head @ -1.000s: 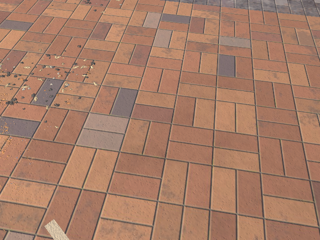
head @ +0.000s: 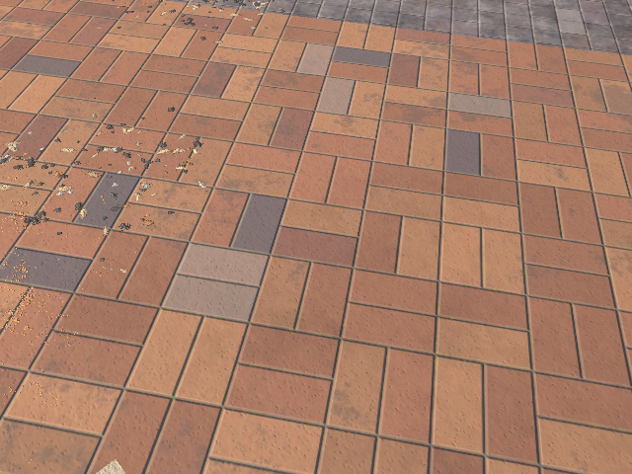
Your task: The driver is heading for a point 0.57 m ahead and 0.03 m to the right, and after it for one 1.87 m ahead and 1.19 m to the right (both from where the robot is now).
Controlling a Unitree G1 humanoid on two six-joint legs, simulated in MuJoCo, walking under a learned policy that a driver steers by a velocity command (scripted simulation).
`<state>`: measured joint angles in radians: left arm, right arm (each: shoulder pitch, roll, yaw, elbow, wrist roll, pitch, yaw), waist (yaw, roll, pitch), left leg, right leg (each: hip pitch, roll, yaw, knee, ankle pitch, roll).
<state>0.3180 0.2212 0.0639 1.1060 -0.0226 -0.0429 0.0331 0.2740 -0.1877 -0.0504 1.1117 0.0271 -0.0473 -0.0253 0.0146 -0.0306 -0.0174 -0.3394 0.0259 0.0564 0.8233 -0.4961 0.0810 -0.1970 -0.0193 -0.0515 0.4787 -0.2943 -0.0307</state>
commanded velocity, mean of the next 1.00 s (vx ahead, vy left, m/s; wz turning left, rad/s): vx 0.12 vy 0.00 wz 0.00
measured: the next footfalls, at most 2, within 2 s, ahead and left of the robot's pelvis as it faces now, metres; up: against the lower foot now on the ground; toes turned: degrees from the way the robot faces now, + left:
right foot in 0.46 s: +0.26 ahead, -0.08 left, +0.00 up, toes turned -2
left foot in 0.70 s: +0.17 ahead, +0.15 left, +0.00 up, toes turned +3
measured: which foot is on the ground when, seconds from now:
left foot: down 0.00-0.50, up 0.52-0.68, down 0.70-1.00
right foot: down 0.00-0.08, up 0.10-0.44, down 0.46-1.00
